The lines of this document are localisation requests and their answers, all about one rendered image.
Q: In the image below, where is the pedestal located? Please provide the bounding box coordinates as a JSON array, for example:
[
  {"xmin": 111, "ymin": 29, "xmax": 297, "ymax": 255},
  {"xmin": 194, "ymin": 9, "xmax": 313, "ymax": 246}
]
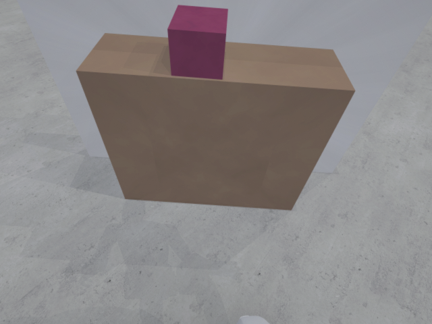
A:
[{"xmin": 76, "ymin": 33, "xmax": 355, "ymax": 210}]

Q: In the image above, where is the carton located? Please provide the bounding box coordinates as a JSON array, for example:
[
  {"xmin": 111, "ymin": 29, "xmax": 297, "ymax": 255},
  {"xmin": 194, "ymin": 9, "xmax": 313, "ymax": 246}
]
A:
[{"xmin": 167, "ymin": 5, "xmax": 228, "ymax": 80}]

